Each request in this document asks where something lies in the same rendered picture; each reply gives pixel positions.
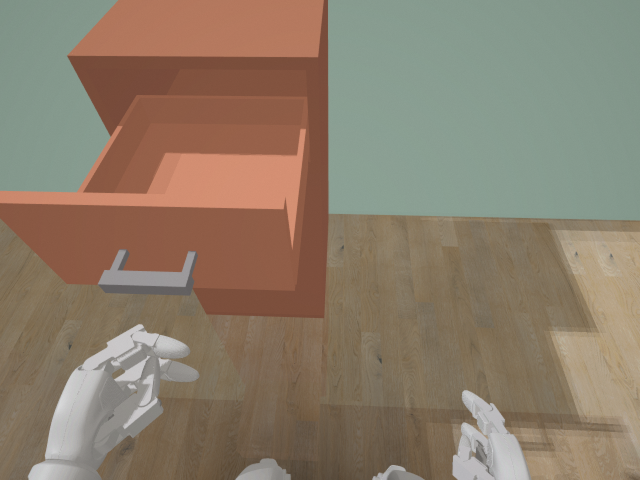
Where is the robot left forearm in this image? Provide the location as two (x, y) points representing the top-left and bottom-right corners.
(28, 460), (102, 480)

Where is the left robot hand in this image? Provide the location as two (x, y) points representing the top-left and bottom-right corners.
(45, 324), (200, 470)

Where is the drawer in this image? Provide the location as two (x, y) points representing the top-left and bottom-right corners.
(0, 95), (310, 291)

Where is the right robot hand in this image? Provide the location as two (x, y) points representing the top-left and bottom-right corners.
(452, 390), (531, 480)

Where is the handle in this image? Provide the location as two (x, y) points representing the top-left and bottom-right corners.
(98, 249), (198, 296)

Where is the cabinet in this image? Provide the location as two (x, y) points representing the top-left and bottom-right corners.
(67, 0), (329, 318)

